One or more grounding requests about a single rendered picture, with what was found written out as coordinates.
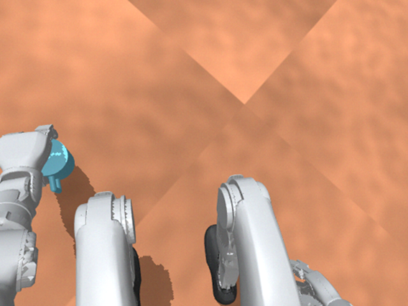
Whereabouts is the mug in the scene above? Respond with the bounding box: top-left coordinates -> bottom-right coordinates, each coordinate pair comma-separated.
41,139 -> 75,194

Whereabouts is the left robot arm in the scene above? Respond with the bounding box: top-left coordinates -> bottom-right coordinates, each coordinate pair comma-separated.
0,167 -> 43,306

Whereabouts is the right robot hand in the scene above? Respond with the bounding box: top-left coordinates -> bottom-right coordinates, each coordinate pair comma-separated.
290,259 -> 342,306

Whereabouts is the right robot foot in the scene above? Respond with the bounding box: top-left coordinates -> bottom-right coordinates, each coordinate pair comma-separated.
204,224 -> 237,305

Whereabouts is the left robot hand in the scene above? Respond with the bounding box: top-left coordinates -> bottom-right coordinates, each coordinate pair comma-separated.
0,124 -> 58,187

